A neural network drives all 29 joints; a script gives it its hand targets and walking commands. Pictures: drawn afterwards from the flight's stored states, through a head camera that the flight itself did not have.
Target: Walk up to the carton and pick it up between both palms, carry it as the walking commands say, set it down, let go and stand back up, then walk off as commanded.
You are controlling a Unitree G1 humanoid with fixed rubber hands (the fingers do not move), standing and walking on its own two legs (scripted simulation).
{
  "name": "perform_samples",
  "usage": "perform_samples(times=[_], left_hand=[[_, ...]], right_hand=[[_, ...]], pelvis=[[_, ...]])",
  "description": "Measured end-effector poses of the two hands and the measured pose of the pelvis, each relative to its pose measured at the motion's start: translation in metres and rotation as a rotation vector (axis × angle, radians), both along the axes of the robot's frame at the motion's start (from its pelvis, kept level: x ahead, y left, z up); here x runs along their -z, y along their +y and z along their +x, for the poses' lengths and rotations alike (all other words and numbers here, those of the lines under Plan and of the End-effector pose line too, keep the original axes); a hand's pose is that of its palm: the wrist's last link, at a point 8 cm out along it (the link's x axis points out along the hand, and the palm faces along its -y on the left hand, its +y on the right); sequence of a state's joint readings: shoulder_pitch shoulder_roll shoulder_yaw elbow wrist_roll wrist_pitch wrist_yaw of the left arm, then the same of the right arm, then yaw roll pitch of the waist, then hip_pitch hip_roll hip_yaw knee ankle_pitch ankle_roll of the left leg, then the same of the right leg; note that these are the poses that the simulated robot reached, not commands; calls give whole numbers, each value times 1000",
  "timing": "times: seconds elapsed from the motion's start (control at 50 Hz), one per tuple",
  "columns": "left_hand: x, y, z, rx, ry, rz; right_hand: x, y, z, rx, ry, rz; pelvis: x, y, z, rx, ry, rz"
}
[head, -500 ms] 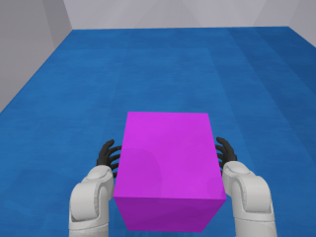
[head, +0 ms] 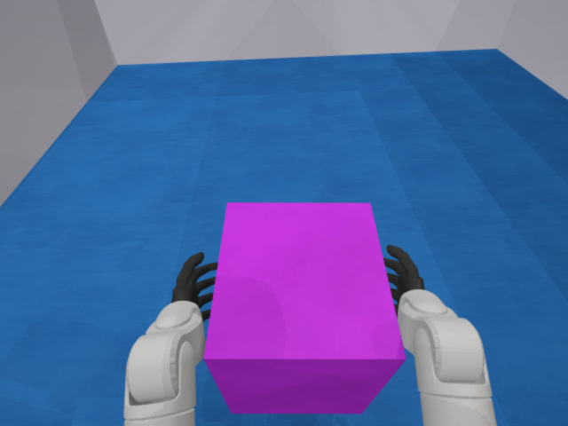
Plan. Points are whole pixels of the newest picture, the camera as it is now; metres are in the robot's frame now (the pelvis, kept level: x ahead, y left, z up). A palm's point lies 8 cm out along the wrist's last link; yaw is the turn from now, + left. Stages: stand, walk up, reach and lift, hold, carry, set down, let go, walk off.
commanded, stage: carry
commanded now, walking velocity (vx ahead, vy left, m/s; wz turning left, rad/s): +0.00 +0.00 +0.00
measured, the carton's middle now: (297, 313) +0.28 +0.00 +0.02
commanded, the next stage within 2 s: hold in 0.28 s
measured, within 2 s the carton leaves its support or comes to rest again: neither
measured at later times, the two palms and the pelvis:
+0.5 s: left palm (204, 329) +0.26 +0.14 +0.02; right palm (405, 328) +0.26 -0.15 +0.01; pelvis +0.01 +0.00 +0.00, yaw -1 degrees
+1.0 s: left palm (203, 325) +0.27 +0.14 +0.02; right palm (405, 329) +0.26 -0.15 +0.01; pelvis +0.02 +0.01 +0.00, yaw -1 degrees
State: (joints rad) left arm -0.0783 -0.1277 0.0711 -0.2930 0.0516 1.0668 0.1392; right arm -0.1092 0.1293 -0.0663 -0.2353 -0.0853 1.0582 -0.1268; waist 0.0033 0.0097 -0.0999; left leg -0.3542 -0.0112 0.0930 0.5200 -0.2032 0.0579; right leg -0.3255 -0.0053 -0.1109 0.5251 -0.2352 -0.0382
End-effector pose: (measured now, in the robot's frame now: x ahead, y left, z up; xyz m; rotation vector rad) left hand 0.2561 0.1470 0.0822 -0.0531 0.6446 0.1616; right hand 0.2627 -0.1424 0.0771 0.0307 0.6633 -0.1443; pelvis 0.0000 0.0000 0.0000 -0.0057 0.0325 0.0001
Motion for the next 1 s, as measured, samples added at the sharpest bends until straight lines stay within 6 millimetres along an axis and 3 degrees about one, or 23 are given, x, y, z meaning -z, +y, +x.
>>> perform_samples(times=[0.3,0.32,0.38,0.46,0.7,0.88,1.0], left_hand=[[6,-2,11,6,9,-4],[10,-2,13,14,11,8],[43,-4,20,48,80,36],[66,-7,9,56,101,24],[43,-1,19,46,-6,38],[47,5,10,46,24,57],[62,-7,12,113,50,85]], right_hand=[[6,-2,9,5,9,-4],[10,-3,10,-1,13,-18],[45,-6,12,-14,87,-35],[69,-8,-3,-3,108,-33],[45,-2,12,-20,1,-45],[53,5,5,-33,31,-40],[67,-7,-7,-6,59,-62]], pelvis=[[0,-1,6,1,8,-1],[-1,-1,5,1,-14,0],[0,-1,4,8,-80,5],[1,-1,8,24,-100,7],[-2,1,22,19,-138,2],[-2,5,23,18,-166,-2],[1,8,17,20,-200,2]])
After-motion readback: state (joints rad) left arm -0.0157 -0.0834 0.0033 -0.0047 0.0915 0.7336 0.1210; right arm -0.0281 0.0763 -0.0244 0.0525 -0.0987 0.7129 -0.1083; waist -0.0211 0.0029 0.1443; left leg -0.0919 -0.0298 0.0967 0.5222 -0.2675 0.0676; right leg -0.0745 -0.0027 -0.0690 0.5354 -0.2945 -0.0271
